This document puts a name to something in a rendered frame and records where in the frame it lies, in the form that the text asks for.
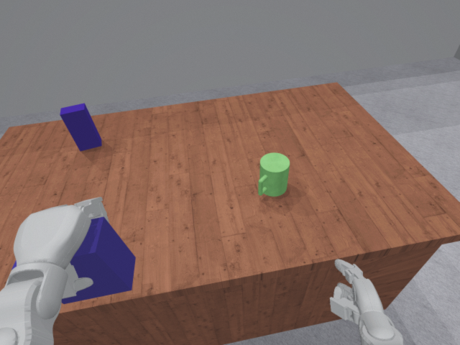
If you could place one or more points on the robot right hand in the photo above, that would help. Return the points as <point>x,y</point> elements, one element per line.
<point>350,303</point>

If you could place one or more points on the robot right forearm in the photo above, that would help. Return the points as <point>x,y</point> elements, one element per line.
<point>376,328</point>

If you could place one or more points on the table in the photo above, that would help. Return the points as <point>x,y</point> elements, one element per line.
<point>216,262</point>

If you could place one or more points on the sponge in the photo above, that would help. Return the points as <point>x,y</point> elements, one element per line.
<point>104,258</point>

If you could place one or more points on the robot left forearm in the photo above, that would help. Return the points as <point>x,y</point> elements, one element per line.
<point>30,302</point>

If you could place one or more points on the robot left hand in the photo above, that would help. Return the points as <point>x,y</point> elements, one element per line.
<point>55,234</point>

